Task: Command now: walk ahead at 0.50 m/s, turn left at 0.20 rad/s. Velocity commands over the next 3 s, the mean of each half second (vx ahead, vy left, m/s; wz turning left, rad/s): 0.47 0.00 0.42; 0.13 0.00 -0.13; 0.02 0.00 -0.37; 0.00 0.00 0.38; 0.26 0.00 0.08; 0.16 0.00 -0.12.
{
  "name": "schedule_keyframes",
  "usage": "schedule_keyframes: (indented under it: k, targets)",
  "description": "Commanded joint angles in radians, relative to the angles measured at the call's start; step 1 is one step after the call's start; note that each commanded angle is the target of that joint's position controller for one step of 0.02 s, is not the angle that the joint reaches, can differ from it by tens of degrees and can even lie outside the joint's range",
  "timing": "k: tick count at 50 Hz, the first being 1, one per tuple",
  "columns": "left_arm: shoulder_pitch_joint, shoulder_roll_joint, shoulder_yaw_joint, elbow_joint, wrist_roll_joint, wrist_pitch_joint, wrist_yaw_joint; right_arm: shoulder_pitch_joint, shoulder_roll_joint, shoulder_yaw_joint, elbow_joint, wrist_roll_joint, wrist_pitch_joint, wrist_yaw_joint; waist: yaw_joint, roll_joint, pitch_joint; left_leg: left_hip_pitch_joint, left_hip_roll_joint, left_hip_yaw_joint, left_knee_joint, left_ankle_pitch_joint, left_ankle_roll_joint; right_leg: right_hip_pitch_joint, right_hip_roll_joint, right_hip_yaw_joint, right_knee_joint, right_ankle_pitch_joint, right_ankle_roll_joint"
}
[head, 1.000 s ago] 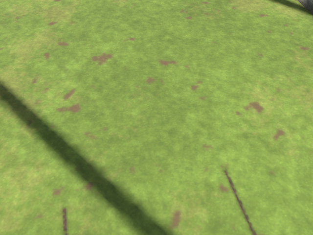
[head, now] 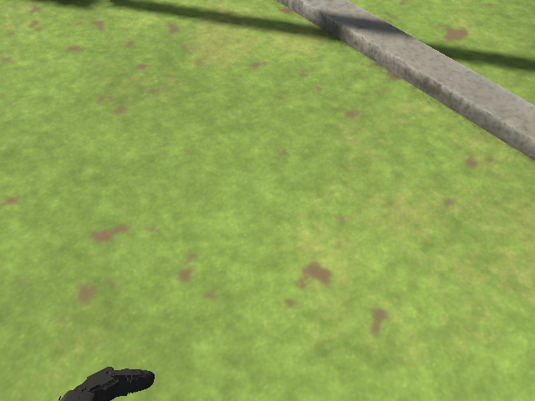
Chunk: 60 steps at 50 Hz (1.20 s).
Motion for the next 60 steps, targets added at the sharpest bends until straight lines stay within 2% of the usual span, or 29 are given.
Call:
schedule_keyframes:
  k: [1,2,3,5,8,13,18,20,22,23,24,25,26,27,29,31,33,35,38,43,49,52,53,54,55,56,57,58,60]
  targets:
    - [0.370,0.237,0.080,0.046,-0.029,0.006,0.037,-0.039,-0.156,-0.042,-0.103,-0.004,-0.003,-0.011,0.188,-0.097,-0.240,-0.569,-0.017,-0.150,0.561,-0.021,0.057,0.646,-0.419,0.560,-0.271,-0.070,-0.160]
    - [0.296,0.167,0.060,0.049,-0.035,-0.001,0.034,-0.076,-0.125,-0.037,-0.105,-0.001,-0.004,-0.004,0.149,-0.087,-0.113,-0.565,0.017,-0.143,0.517,0.053,0.057,0.512,-0.363,0.420,-0.309,-0.033,-0.130]
    - [0.255,0.119,0.048,0.054,-0.037,-0.008,0.031,-0.078,-0.104,-0.036,-0.091,-0.001,0.002,-0.002,0.119,-0.080,-0.052,-0.526,0.040,-0.135,0.464,0.099,0.052,0.416,-0.312,0.319,-0.355,0.000,-0.089]
    - [0.233,0.086,0.039,0.069,-0.040,-0.023,0.034,-0.047,-0.083,-0.039,-0.066,-0.027,0.029,0.011,0.076,-0.110,-0.011,-0.459,0.050,-0.126,0.436,0.146,0.034,0.314,-0.260,0.196,-0.400,0.069,-0.057]
    - [0.262,0.101,0.048,0.098,-0.046,-0.049,0.036,-0.111,-0.062,-0.045,-0.087,-0.027,0.045,0.029,0.057,-0.080,0.011,-0.521,0.053,-0.121,0.429,0.231,0.024,0.316,-0.254,0.102,-0.439,0.170,-0.068]
    - [0.313,0.092,0.049,0.145,-0.040,-0.051,0.040,-0.293,-0.043,-0.036,-0.149,-0.029,0.045,0.046,0.079,-0.071,0.059,-0.604,0.061,-0.090,0.231,0.407,0.012,0.346,-0.235,-0.041,-0.452,0.235,-0.072]
    - [0.373,0.140,0.062,0.187,-0.040,-0.044,0.051,-0.445,-0.050,-0.025,-0.213,-0.035,0.044,0.065,0.113,-0.058,0.087,-0.538,0.039,-0.001,0.002,0.424,0.059,0.438,-0.268,-0.124,-0.427,0.333,-0.054]
    - [0.379,0.156,0.065,0.200,-0.038,-0.033,0.056,-0.447,-0.057,-0.028,-0.223,-0.040,0.043,0.062,0.103,-0.054,0.084,-0.498,0.000,0.037,-0.047,0.352,0.089,0.501,-0.272,-0.162,-0.333,0.575,-0.039]
    - [0.367,0.189,0.074,0.204,-0.039,-0.017,0.064,-0.336,-0.074,-0.038,-0.197,-0.048,0.036,0.050,0.060,-0.077,0.006,-0.363,-0.087,0.081,-0.072,0.268,0.123,0.535,-0.258,-0.189,-0.103,0.918,-0.017]
    - [0.359,0.200,0.077,0.201,-0.045,-0.009,0.066,-0.216,-0.094,-0.050,-0.163,-0.054,0.024,0.040,0.013,-0.069,-0.068,-0.223,-0.122,0.067,-0.129,0.298,0.145,0.501,-0.244,-0.192,0.088,0.893,-0.002]
    - [0.351,0.197,0.075,0.189,-0.054,-0.008,0.062,-0.084,-0.145,-0.072,-0.124,-0.067,0.012,0.024,-0.054,-0.010,-0.157,-0.004,-0.093,-0.005,-0.215,0.430,0.181,0.364,-0.203,-0.201,0.355,0.639,0.039]
    - [0.442,0.066,0.046,0.131,-0.067,-0.009,0.050,-0.088,-0.295,-0.108,-0.133,-0.067,0.011,0.013,0.030,0.239,-0.288,0.367,0.256,-0.427,-0.121,0.920,0.322,-0.043,-0.052,-0.189,0.745,-0.322,0.098]
    - [0.416,0.131,0.056,0.119,-0.061,-0.001,0.054,-0.045,-0.311,-0.116,-0.160,-0.009,0.022,0.006,-0.018,0.146,-0.454,0.428,0.379,-0.696,-0.216,1.135,0.431,-0.135,0.037,0.017,0.930,-0.467,0.110]
    - [0.351,0.116,0.051,0.119,-0.066,0.002,0.056,-0.106,-0.263,-0.102,-0.158,0.000,0.029,-0.010,0.001,0.050,-0.349,0.327,0.351,-0.510,-0.244,1.184,0.393,-0.169,-0.033,0.081,0.906,-0.340,0.099]
    - [0.323,0.085,0.038,0.143,-0.058,0.004,0.054,-0.220,-0.113,-0.052,-0.148,0.003,0.026,-0.019,0.066,0.007,-0.139,0.067,0.255,-0.330,-0.322,1.069,0.281,-0.113,-0.087,0.083,0.724,-0.254,0.085]
    - [0.388,0.083,0.040,0.183,-0.034,0.045,0.047,-0.260,-0.065,-0.027,-0.136,-0.003,0.015,-0.022,0.114,0.021,-0.106,-0.103,0.210,-0.217,-0.385,1.040,0.222,0.049,-0.080,0.092,0.619,-0.222,0.085]
    - [0.422,0.064,0.040,0.206,-0.046,0.065,0.041,-0.255,-0.094,-0.027,-0.116,-0.020,-0.004,-0.020,0.135,0.026,-0.109,-0.147,0.196,-0.147,-0.406,1.099,0.206,0.111,-0.044,0.101,0.554,-0.189,0.085]
    - [0.406,0.062,0.044,0.215,-0.047,0.074,0.041,-0.272,-0.105,-0.024,-0.109,-0.023,-0.012,-0.020,0.140,0.049,-0.105,-0.137,0.185,-0.092,-0.416,1.067,0.183,0.101,-0.030,0.108,0.484,-0.146,0.082]
    - [0.325,0.080,0.052,0.197,-0.037,0.085,0.040,-0.278,-0.110,-0.023,-0.105,-0.015,0.002,-0.029,0.118,0.091,-0.080,-0.101,0.174,-0.053,-0.426,0.868,0.163,0.041,-0.038,0.087,0.385,-0.104,0.084]
    - [0.220,0.072,0.053,0.155,-0.032,0.101,0.033,-0.227,-0.121,-0.033,-0.087,-0.021,0.032,-0.048,0.072,0.087,-0.035,-0.053,0.232,-0.083,-0.448,0.565,0.207,-0.012,-0.052,0.056,0.280,-0.152,0.085]
    - [0.210,0.060,0.056,0.121,-0.042,0.103,0.028,-0.225,-0.151,-0.050,-0.081,-0.025,0.053,-0.052,0.063,0.095,-0.045,0.002,0.279,-0.079,-0.357,0.642,0.224,0.036,-0.028,0.004,0.172,-0.278,0.060]
    - [0.230,0.052,0.056,0.105,-0.049,0.092,0.024,-0.241,-0.176,-0.062,-0.079,-0.022,0.065,-0.053,0.083,0.095,-0.063,0.001,0.273,-0.043,-0.261,0.659,0.174,0.131,-0.004,-0.020,-0.002,-0.210,0.034]
    - [0.247,0.062,0.057,0.102,-0.049,0.082,0.024,-0.236,-0.184,-0.067,-0.074,-0.023,0.069,-0.052,0.103,0.069,-0.066,-0.041,0.253,-0.009,-0.202,0.585,0.121,0.207,-0.004,0.004,-0.136,-0.080,0.020]
    - [0.268,0.135,0.074,0.104,-0.037,0.071,0.030,-0.219,-0.155,-0.063,-0.081,-0.025,0.071,-0.046,0.100,-0.058,-0.076,-0.137,0.186,0.057,-0.049,0.425,0.048,0.297,-0.096,0.160,-0.251,0.042,-0.013]
    - [0.282,0.275,0.107,0.085,-0.036,0.067,0.038,-0.232,-0.073,-0.043,-0.138,-0.015,0.073,-0.042,0.086,-0.296,-0.065,-0.406,-0.011,0.121,0.161,-0.076,-0.035,0.414,-0.371,0.527,-0.256,0.545,-0.146]
    - [0.377,0.269,0.117,0.117,-0.045,0.073,0.044,-0.328,-0.100,-0.043,-0.150,-0.019,0.088,-0.054,0.172,-0.196,-0.069,-0.472,-0.051,-0.018,0.340,-0.218,-0.048,0.406,-0.398,0.508,-0.239,0.657,-0.267]
    - [0.353,0.232,0.109,0.117,-0.050,0.078,0.049,-0.321,-0.108,-0.047,-0.148,-0.016,0.095,-0.050,0.137,-0.107,-0.052,-0.491,-0.030,-0.075,0.415,-0.152,-0.054,0.391,-0.337,0.432,-0.236,0.610,-0.265]
    - [0.272,0.201,0.099,0.102,-0.055,0.087,0.052,-0.316,-0.109,-0.048,-0.141,-0.007,0.092,-0.046,0.103,-0.078,-0.020,-0.499,-0.016,-0.097,0.408,-0.065,-0.054,0.359,-0.270,0.369,-0.249,0.523,-0.223]
    - [0.177,0.164,0.087,0.070,-0.065,0.092,0.054,-0.299,-0.144,-0.058,-0.135,-0.024,0.088,-0.038,0.071,-0.090,-0.031,-0.496,-0.015,-0.104,0.390,0.030,-0.060,0.374,-0.193,0.311,-0.245,0.520,-0.173]
Next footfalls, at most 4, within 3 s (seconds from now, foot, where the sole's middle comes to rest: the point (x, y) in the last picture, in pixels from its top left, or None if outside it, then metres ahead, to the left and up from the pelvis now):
0.48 left None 0.38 0.15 -0.76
1.08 right None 0.39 -0.03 -0.76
1.54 left None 0.40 0.17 -0.76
1.86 right None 0.37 -0.05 -0.76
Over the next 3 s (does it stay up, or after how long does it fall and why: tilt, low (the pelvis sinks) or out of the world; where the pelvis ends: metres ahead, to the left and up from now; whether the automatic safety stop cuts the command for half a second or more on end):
stays up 0.55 0.10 0.01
